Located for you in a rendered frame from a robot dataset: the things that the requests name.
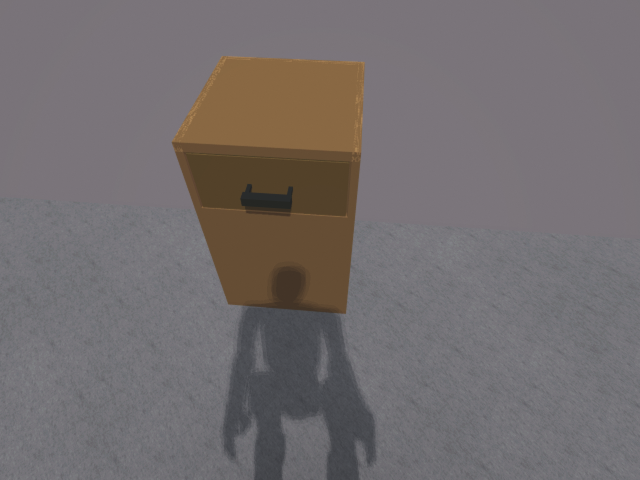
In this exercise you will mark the cabinet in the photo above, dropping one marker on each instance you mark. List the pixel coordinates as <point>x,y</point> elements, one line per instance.
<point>285,108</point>

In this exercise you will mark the handle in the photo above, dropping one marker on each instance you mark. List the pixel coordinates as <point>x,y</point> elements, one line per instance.
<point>266,200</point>

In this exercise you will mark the drawer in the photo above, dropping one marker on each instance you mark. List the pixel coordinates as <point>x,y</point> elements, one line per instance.
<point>319,186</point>

